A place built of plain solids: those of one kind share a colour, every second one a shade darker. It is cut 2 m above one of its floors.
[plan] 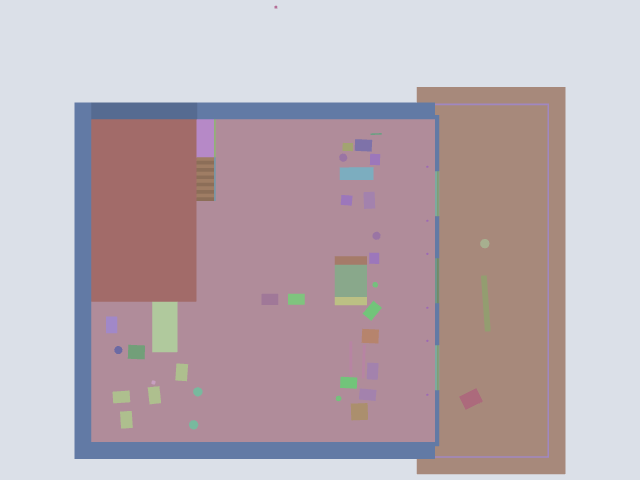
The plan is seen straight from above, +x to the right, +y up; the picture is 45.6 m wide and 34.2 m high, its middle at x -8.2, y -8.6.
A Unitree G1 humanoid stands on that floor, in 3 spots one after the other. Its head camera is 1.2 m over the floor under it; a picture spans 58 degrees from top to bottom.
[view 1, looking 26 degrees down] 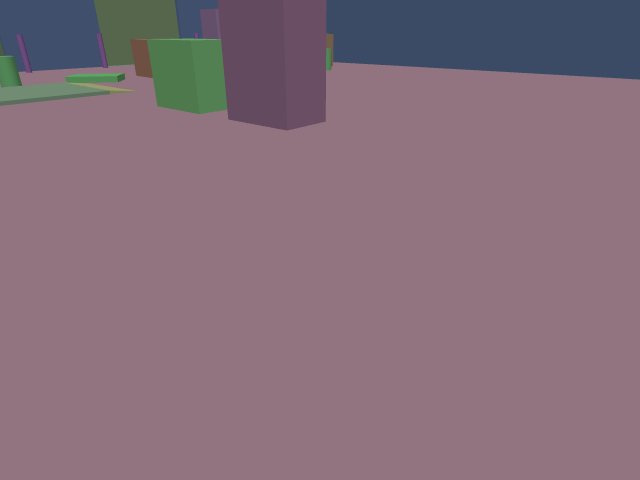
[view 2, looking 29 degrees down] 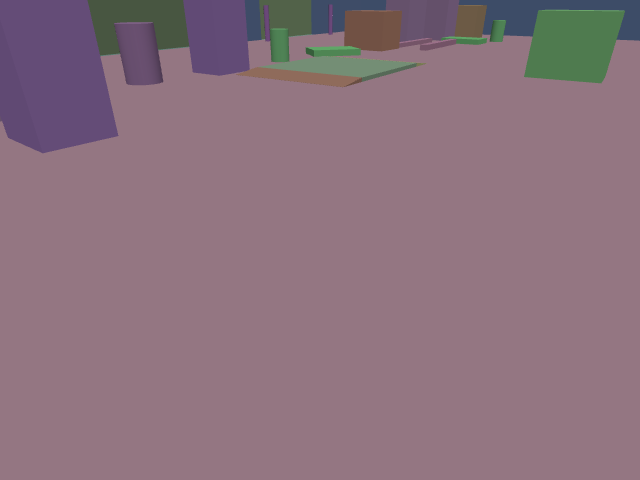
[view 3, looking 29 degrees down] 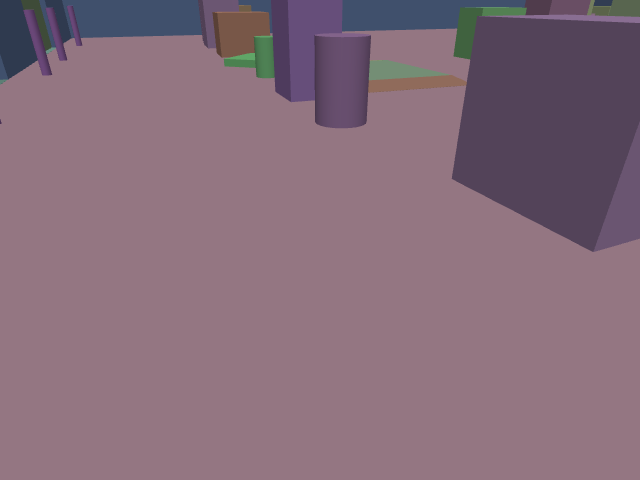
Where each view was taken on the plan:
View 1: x -16.38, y -8.32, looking -50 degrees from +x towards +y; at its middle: floor_hall_concrete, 2.74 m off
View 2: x -10.82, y -3.65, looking -56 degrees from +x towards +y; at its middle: floor_hall_concrete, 2.48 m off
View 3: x -2.20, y -3.80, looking -111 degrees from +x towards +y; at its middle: floor_hall_concrete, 2.48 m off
